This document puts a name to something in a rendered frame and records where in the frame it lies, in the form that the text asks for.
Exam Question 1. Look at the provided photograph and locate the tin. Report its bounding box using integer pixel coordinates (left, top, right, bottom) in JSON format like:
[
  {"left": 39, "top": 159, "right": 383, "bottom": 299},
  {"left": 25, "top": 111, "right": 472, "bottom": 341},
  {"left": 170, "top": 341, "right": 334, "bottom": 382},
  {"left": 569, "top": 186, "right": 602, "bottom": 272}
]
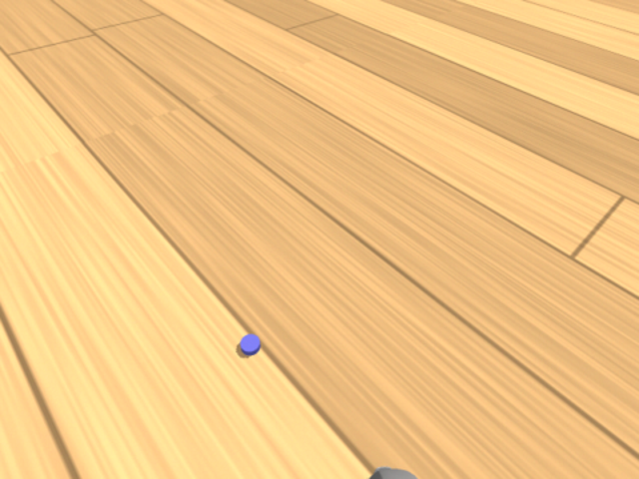
[{"left": 241, "top": 334, "right": 261, "bottom": 355}]

